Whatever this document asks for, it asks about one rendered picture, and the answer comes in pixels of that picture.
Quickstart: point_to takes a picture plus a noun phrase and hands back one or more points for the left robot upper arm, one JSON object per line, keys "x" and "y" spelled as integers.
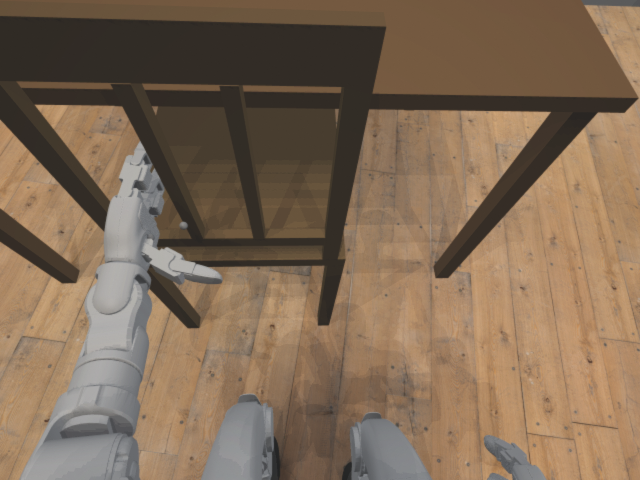
{"x": 112, "y": 456}

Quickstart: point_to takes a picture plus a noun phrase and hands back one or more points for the robot left thigh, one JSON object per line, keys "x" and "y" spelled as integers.
{"x": 246, "y": 433}

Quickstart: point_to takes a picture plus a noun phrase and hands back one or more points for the robot left forearm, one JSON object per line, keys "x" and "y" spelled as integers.
{"x": 102, "y": 394}

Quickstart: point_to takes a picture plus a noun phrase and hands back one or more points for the left robot hand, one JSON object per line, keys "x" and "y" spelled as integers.
{"x": 130, "y": 218}

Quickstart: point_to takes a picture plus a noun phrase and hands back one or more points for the robot right shin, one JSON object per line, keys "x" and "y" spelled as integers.
{"x": 370, "y": 415}

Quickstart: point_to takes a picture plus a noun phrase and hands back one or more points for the table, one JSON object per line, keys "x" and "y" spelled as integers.
{"x": 460, "y": 55}

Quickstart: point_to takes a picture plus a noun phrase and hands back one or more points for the right robot hand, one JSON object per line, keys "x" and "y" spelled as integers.
{"x": 513, "y": 460}

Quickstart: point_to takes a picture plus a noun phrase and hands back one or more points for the chair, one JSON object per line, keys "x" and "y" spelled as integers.
{"x": 256, "y": 186}

